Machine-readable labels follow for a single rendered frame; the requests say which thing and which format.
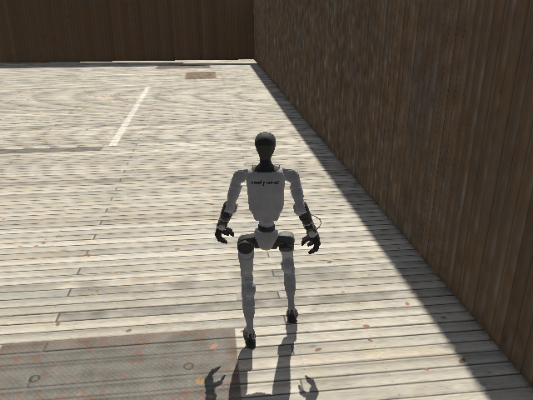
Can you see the robot left upper arm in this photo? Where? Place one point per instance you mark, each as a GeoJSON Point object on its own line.
{"type": "Point", "coordinates": [239, 177]}

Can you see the right robot hand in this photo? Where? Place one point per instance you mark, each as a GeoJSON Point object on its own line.
{"type": "Point", "coordinates": [313, 240]}

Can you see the left robot forearm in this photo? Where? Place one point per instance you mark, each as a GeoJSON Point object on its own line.
{"type": "Point", "coordinates": [224, 218]}

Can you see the right robot forearm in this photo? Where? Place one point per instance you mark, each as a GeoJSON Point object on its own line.
{"type": "Point", "coordinates": [308, 223]}

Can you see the robot left foot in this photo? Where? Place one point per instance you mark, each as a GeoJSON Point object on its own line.
{"type": "Point", "coordinates": [250, 341]}

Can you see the left robot hand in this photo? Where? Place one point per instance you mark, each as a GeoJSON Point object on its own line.
{"type": "Point", "coordinates": [219, 233]}

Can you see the humanoid robot head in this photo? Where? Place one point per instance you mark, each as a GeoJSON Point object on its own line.
{"type": "Point", "coordinates": [265, 143]}

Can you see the robot right upper arm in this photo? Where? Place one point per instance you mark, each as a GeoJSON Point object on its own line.
{"type": "Point", "coordinates": [292, 177]}

